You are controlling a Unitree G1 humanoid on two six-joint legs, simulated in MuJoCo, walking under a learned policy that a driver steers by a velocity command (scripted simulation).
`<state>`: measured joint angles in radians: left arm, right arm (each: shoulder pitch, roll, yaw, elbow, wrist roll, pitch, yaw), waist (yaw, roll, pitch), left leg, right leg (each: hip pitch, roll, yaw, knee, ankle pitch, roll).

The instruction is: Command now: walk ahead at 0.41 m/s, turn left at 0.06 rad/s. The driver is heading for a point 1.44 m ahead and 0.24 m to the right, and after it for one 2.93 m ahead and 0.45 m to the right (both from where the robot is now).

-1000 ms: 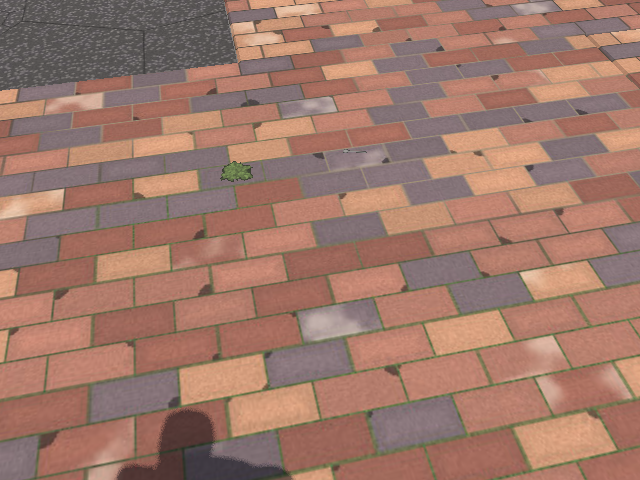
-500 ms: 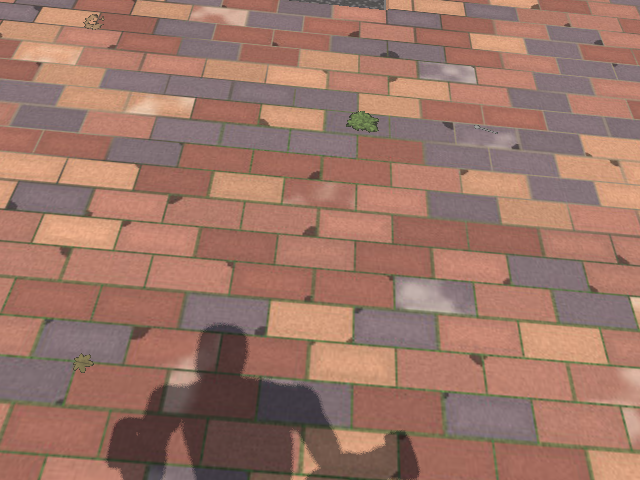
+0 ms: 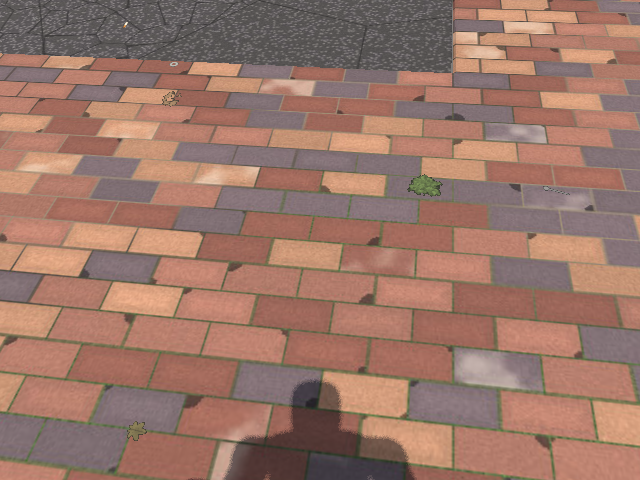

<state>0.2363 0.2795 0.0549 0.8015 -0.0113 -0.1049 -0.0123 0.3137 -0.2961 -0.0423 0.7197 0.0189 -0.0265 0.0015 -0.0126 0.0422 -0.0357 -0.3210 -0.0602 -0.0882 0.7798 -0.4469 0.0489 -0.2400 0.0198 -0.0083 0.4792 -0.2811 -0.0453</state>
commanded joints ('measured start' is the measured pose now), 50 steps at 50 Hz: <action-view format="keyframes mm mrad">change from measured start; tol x32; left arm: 1 124 153 34 -25 4 -7 3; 21 317 33 -27 -30 9 35 20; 42 -211 54 -2 -209 -9 49 -45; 50 191 206 68 -177 -2 41 -19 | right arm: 1 -116 -129 -34 -121 8 -53 5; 50 -126 -141 -31 -53 27 -110 15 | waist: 1 67 -174 116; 16 86 -147 140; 22 -117 194 -430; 32 32 21 89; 50 144 -147 -208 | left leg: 1 -584 99 -8 300 34 -9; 17 -226 68 106 -267 407 6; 20 402 130 44 -238 417 115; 21 796 423 -448 -291 194 273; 29 111 301 -38 -651 380 173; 41 387 339 228 -621 585 115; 46 375 298 311 -115 1150 38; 47 138 254 311 188 870 -7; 48 -326 36 213 543 -103 -71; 50 -508 74 -17 617 -47 -32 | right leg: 1 327 -351 540 -310 -367 -201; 19 283 -225 71 25 900 -73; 22 -404 15 174 829 -266 19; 42 -481 -110 -8 150 256 -11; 46 -40 44 -106 94 139 -107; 48 610 -300 654 -18 -17 -358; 50 572 -327 706 -184 -39 -323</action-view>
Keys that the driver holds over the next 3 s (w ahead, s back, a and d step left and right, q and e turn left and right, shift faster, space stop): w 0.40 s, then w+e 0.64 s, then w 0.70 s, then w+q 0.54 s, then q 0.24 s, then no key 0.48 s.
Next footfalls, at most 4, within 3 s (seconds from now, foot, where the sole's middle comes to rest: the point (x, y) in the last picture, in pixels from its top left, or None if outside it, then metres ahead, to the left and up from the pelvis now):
0.40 left None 0.37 0.13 -0.78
0.94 right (410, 426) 0.65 -0.14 -0.78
1.44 left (360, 297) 1.00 -0.05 -0.78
1.96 right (478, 244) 1.17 -0.39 -0.78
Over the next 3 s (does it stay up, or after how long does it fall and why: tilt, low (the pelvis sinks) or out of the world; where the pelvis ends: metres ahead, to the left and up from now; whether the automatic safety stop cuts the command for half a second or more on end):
stays up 1.40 -0.28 0.00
